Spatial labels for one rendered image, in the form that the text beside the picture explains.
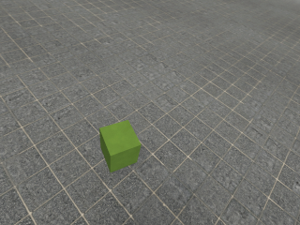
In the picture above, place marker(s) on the carton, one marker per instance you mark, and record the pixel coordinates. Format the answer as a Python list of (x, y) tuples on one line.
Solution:
[(120, 145)]

